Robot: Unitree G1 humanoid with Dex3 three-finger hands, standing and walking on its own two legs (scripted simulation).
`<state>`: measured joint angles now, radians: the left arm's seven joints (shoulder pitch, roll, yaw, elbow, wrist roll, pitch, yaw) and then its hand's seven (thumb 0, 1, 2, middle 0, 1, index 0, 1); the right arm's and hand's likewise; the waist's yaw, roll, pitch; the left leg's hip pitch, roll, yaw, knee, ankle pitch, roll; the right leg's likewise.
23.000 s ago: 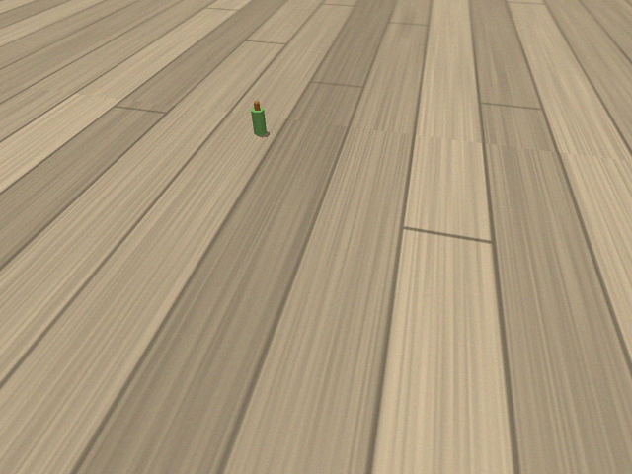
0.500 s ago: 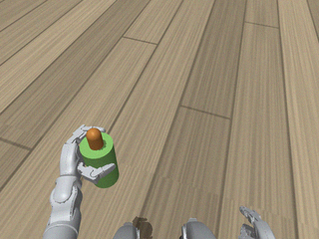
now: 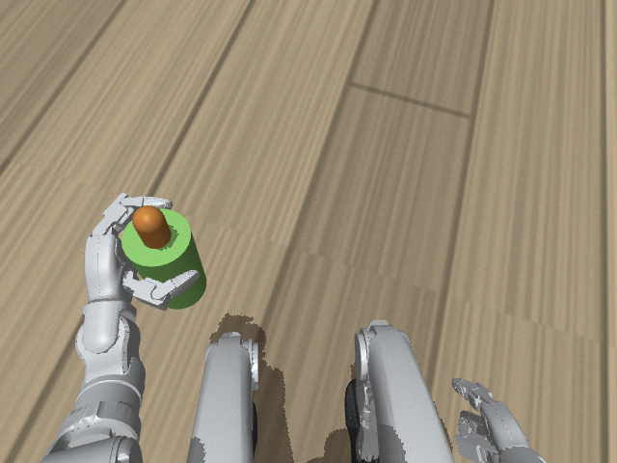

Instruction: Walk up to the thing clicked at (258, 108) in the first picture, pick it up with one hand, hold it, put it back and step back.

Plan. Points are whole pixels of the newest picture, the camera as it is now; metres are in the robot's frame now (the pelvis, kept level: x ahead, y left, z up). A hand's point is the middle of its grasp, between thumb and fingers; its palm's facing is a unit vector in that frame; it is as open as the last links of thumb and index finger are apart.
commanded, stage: crouch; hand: left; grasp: from the side
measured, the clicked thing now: (166, 255) +0.39 +0.19 -0.05
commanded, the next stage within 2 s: lower in 1.06 s
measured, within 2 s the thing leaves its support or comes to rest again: neither
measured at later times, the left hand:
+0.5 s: hand (181, 276) +0.40 +0.21 -0.19, palm faces +0.10 -0.99 -0.02, open 11.1 cm
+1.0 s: hand (190, 277) +0.41 +0.21 -0.26, palm faces +0.08 -1.00 -0.02, open 11.1 cm
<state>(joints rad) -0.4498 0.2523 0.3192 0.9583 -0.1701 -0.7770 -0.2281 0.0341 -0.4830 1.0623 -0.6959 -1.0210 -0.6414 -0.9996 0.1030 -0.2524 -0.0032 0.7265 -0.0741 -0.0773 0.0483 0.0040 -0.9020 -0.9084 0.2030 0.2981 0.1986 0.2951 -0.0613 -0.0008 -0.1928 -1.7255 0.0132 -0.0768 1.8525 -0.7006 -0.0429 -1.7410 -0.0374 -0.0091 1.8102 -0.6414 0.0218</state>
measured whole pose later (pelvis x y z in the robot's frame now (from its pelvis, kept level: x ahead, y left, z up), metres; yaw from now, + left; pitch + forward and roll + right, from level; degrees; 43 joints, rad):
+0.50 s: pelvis -0.03 +0.01 -0.14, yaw -2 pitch +31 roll -4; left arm -0.60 0.35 0.42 1.09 -0.10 -0.80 -0.20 0.03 -0.48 1.06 -0.68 -1.03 -0.63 -1.01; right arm 0.06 -0.28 0.04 0.75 -0.12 -0.04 0.09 0.00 -0.92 -0.91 0.20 0.30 0.20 0.29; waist -0.12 -0.02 -0.10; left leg -2.13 -0.02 -0.12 2.30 -0.71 -0.05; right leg -2.13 -0.03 0.00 2.22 -0.63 0.04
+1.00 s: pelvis -0.03 +0.01 -0.19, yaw -5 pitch +28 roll -8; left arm -0.62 0.44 0.44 1.11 -0.08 -0.83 -0.17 0.03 -0.48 1.06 -0.68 -1.03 -0.63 -1.01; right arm 0.05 -0.31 0.12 0.74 -0.16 0.00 0.12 0.00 -0.92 -0.91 0.20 0.30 0.20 0.30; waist -0.17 -0.05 -0.01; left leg -2.23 -0.03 -0.17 2.47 -0.72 -0.05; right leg -2.20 -0.02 -0.04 2.34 -0.62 0.06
